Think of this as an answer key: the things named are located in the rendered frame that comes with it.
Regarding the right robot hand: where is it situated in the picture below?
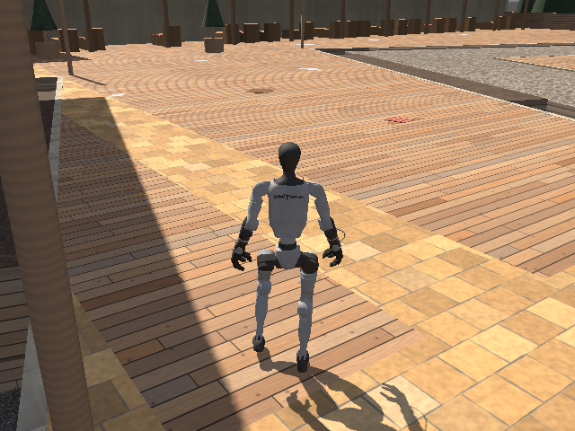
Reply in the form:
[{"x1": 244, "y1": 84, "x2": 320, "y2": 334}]
[{"x1": 323, "y1": 248, "x2": 343, "y2": 267}]

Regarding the right robot forearm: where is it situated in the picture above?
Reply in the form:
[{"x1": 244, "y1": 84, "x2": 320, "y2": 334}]
[{"x1": 324, "y1": 218, "x2": 341, "y2": 251}]

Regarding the robot left upper arm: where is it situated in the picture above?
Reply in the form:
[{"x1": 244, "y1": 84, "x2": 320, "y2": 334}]
[{"x1": 244, "y1": 180, "x2": 270, "y2": 231}]

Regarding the humanoid robot head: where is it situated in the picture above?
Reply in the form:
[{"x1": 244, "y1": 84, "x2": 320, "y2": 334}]
[{"x1": 273, "y1": 142, "x2": 305, "y2": 186}]

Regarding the right robot shin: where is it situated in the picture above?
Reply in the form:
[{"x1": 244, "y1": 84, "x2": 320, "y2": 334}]
[{"x1": 298, "y1": 302, "x2": 313, "y2": 360}]

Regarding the left robot hand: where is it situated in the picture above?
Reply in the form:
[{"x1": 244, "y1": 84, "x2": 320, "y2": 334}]
[{"x1": 231, "y1": 250, "x2": 252, "y2": 271}]

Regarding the left robot forearm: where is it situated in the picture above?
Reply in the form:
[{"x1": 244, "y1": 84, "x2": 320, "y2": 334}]
[{"x1": 234, "y1": 217, "x2": 253, "y2": 254}]

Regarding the robot right upper arm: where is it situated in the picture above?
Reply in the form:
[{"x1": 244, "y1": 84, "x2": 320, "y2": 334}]
[{"x1": 307, "y1": 181, "x2": 333, "y2": 231}]

